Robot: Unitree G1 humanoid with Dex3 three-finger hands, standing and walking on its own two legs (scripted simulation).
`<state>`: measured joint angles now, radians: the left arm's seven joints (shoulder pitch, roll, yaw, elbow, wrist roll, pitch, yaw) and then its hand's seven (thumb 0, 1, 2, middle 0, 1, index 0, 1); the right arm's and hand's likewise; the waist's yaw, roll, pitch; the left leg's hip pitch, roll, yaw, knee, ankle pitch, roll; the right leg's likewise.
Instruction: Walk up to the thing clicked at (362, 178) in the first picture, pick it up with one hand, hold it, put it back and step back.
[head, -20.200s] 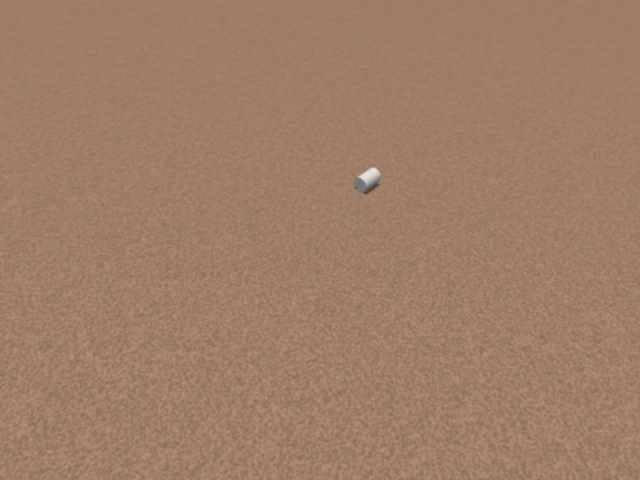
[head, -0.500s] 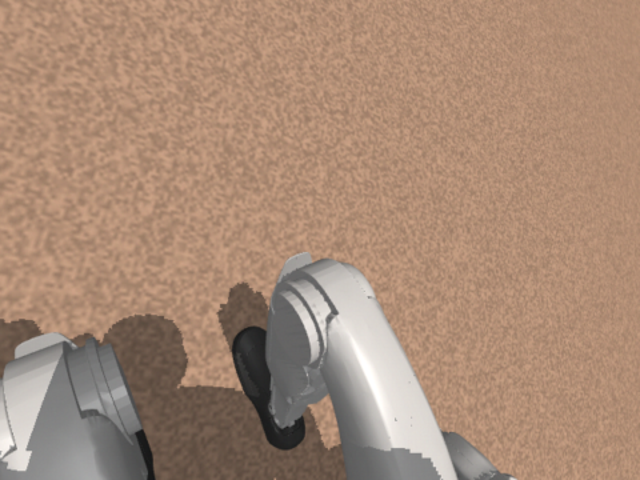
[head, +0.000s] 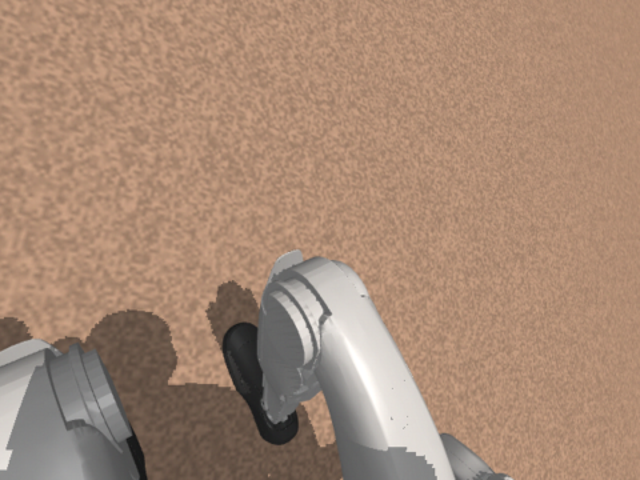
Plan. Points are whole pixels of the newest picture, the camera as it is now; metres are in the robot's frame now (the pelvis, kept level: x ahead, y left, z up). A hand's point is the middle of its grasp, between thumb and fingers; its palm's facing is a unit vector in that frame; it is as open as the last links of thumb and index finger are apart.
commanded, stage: close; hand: left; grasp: from above
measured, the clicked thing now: out of the picture +0.46 +0.33 -0.27
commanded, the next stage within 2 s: settle in 1.02 s
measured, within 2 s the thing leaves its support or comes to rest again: leaves its support in 1.46 s
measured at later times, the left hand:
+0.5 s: hand out of the picture +0.44 +0.32 -0.24, palm faces -0.45 -0.15 -0.88, open 10.7 cm
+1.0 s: hand out of the picture +0.45 +0.32 -0.24, palm faces -0.45 -0.15 -0.88, open 10.5 cm
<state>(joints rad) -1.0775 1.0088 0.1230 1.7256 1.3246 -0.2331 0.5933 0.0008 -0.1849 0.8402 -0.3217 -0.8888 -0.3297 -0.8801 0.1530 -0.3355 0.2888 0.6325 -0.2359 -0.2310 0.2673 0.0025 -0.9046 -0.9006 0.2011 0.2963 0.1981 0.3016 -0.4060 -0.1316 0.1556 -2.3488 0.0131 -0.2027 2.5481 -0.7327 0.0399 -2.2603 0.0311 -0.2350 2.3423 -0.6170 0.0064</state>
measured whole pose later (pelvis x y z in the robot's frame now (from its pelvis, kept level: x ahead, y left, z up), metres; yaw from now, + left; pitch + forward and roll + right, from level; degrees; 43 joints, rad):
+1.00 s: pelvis +0.00 +0.00 +0.00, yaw +0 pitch +28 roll -15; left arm -1.10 1.02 0.07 1.74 1.30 -0.24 0.58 0.01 0.00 0.39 -0.67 -0.48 -0.69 -0.47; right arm 0.15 -0.35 0.31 0.62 -0.23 -0.24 0.26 0.00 -0.91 -0.90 0.20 0.30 0.20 0.30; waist -0.40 -0.14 0.15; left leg -2.34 0.02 -0.21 2.54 -0.72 0.04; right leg -2.25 0.04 -0.24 2.33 -0.60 0.01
